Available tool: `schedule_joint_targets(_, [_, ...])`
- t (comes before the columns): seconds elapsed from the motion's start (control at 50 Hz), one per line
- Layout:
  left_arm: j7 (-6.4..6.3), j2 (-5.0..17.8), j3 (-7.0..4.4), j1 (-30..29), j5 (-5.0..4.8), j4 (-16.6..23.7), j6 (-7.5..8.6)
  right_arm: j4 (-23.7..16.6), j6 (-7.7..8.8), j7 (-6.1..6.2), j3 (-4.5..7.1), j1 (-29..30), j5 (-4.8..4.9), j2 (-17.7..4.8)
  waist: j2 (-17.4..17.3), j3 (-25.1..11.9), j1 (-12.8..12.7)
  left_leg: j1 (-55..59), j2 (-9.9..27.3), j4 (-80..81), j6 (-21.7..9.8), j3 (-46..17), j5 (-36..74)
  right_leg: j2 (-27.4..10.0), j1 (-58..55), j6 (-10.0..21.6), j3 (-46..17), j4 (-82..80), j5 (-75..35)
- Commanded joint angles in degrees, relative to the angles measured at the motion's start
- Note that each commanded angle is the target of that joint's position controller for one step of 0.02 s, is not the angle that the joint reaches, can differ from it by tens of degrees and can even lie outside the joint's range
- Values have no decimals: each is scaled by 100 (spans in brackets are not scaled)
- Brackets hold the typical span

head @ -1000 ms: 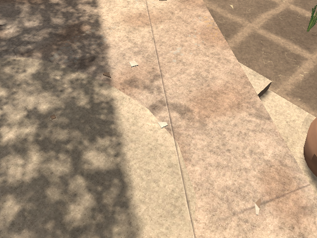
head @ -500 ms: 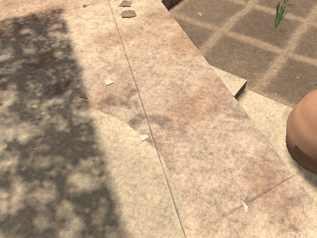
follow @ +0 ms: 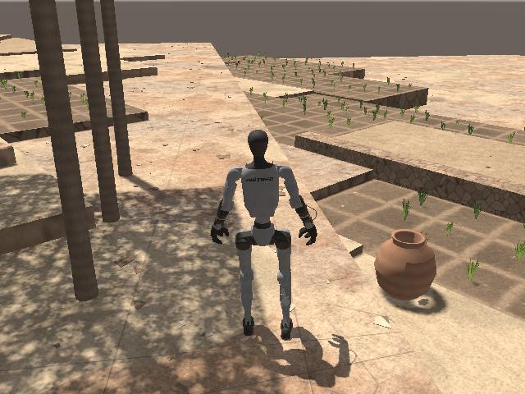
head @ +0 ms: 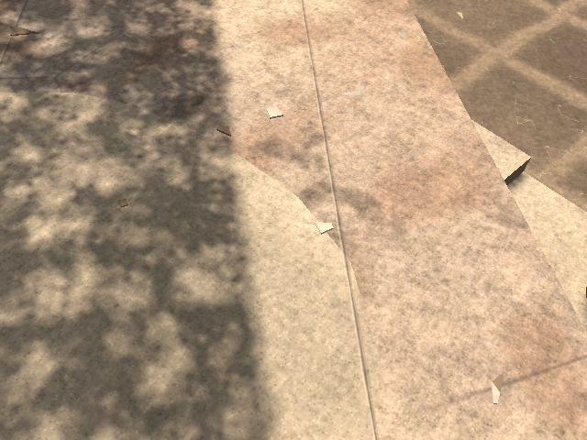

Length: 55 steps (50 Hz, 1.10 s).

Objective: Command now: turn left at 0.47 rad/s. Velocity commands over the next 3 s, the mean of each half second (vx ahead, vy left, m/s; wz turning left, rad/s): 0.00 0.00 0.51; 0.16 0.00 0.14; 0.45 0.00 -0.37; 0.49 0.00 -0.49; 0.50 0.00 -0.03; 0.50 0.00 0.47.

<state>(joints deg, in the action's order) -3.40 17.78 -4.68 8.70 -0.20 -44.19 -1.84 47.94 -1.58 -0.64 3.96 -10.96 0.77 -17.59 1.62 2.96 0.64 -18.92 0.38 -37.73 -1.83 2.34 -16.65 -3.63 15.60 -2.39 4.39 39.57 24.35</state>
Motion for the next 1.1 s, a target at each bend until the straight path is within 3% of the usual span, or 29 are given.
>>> schedule_joint_targets(0.02, [-55,320,-41,-418,114,605,58,-426,201,-23,272,-755,-294,-1422,-1517,-1009,343,1510,2227,1992,-1851,-3798,3544,583,1864,-131,-848,2885,1823])
schedule_joint_targets(0.04, [-63,489,-86,-374,-15,593,51,-504,313,-39,238,-442,-282,-1266,-1067,-775,176,1448,2055,1936,-1797,-3301,3238,458,2089,-71,-997,3250,1429])
schedule_joint_targets(0.08, [-108,677,-177,-308,22,383,66,-622,327,47,202,102,-39,-1026,-530,-541,-6,1410,1468,1844,-1158,-2531,2342,206,2251,-17,-1046,2946,377])
schedule_joint_targets(0.1, [-113,686,-194,-306,32,368,72,-648,304,99,167,136,11,-939,-606,-572,-41,1313,1305,1864,-1031,-2347,2421,175,2050,-42,-1072,2809,69])
schedule_joint_targets(0.2, [-67,446,-162,-309,-18,345,122,-743,220,225,159,-146,15,-881,-719,-736,23,1693,1045,1940,-1018,-2223,2423,395,1982,-232,-1063,2273,-506])
schedule_joint_targets(0.38, [13,462,-167,-534,-19,347,269,-961,75,299,231,-34,-24,-1021,-963,-494,111,1274,829,1974,-1041,-2893,1109,494,1569,-389,-1241,731,-591])
schedule_joint_targets(0.5, [169,503,-111,-359,-56,254,402,-1033,-10,260,151,128,-81,-905,-985,-717,156,1144,878,1595,-1127,-3006,2338,450,660,-267,-1019,33,-426])
schedule_joint_targets(0.56, [261,461,-77,-72,-55,143,462,-1025,-50,258,76,291,-11,-798,-904,-722,-54,1100,726,1319,-964,-3020,2727,458,-42,-79,-879,-1198,-1058])
schedule_joint_targets(0.58, [285,462,-68,58,-16,90,483,-982,-56,266,44,239,24,-727,-793,-664,-158,934,556,1255,-754,-2944,2384,366,-496,38,-907,-2000,-1956])
schedule_joint_targets(0.6, [271,703,-88,60,81,123,485,-936,-23,262,-5,-11,-46,-582,-361,-730,-32,647,265,950,-442,-2645,1488,-208,-992,242,-1441,-2131,-2774])
schedule_joint_targets(0.62, [244,1049,-112,-101,159,225,441,-873,25,241,-41,-486,-172,-458,793,-760,341,170,-491,148,-111,-1877,-674,-1084,-1311,761,-2326,-2041,-4309])
schedule_joint_targets(0.64, [260,834,-29,-81,261,158,431,-938,45,258,28,-268,-114,-659,1096,-587,182,-198,-707,-366,192,-1413,-1816,-1631,-876,1625,-2918,-2150,-4250])
schedule_joint_targets(0.66, [280,710,8,-166,185,162,456,-912,43,288,114,-155,-112,-942,832,-511,61,-251,-495,-1093,418,-1319,-1946,-1631,-745,1840,-2944,-2236,-3716])
schedule_joint_targets(0.68, [266,636,31,-125,106,93,463,-876,25,298,140,-78,-80,-924,661,-582,13,-425,-388,-1389,527,-1257,-1643,-1366,-897,1658,-2745,-2352,-2539])
schedule_joint_targets(0.7, [255,649,43,-64,20,30,465,-822,-14,291,118,-67,-80,-760,645,-522,-13,-627,-275,-1467,621,-1156,-1375,-1134,-990,1461,-2597,-2507,-1215])
schedule_joint_targets(0.74, [213,835,4,173,-98,-115,422,-841,19,225,75,98,-48,-610,827,-120,-177,-1177,-152,-1476,701,-780,-987,-955,-1128,1354,-2660,-2885,320])
schedule_joint_targets(0.8, [138,851,-8,397,-73,-159,374,-904,248,153,15,481,20,-448,818,-16,-403,-1091,-60,-767,622,-377,-756,-792,-1221,1323,-2365,-3018,162])
schedule_joint_targets(0.86, [170,951,-33,515,-91,-176,396,-882,431,81,-46,559,26,-308,815,-75,-441,-350,-83,226,432,-182,-664,-769,-951,1409,-2125,-3002,-149])
schedule_joint_targets(0.92, [236,981,-31,430,-167,-141,379,-640,533,38,-8,73,51,-385,657,-114,-125,864,-213,1424,176,53,392,-724,-296,1387,-1956,-2780,-227])
schedule_joint_targets(0.94, [256,863,11,458,-153,-137,391,-522,534,56,25,-215,56,-443,557,-210,24,1463,-241,1597,102,46,527,-648,31,1276,-1900,-2583,-214])
schedule_joint_targets(0.96, [286,596,104,401,-106,-115,435,-413,528,102,65,-675,92,-535,452,-403,260,2248,-2,1614,4,-230,474,-504,523,1064,-1729,-2168,-158])
schedule_joint_targets(0.98, [354,98,263,210,-26,-7,496,-336,520,174,125,-1315,67,-790,-316,-623,559,3120,922,1977,-243,-1405,-88,-20,1360,703,-1219,-763,-3])
schedule_joint_targets(1.0, [334,31,288,10,-115,328,614,-242,520,121,325,-1665,-22,-1553,-1723,-549,628,3180,2098,2638,-989,-3348,-1357,496,2501,482,-542,616,641])
schedule_joint_targets(1.02, [317,587,136,-45,-238,288,676,-275,599,87,242,-1526,-98,-1165,-1117,-65,605,2828,2294,2832,-1291,-3676,-1862,198,2984,522,-998,1681,817])
schedule_joint_targets(1.04, [358,717,78,131,-314,195,698,-328,675,79,132,-1279,-112,-787,-1001,232,438,2740,2026,2852,-1116,-3185,-1779,89,3240,644,-1294,2036,279])
schedule_joint_targets(1.08, [406,639,62,242,-245,67,689,-370,727,54,64,-949,-72,-549,-887,358,268,2729,1680,2955,-836,-2185,-547,-59,3416,670,-1305,2146,-524])
schedule_joint_targets(1.1, [436,555,65,184,-208,60,680,-387,723,59,34,-894,-99,-477,-812,365,253,2575,1505,2969,-704,-1683,216,-122,3293,635,-1307,2091,-869])
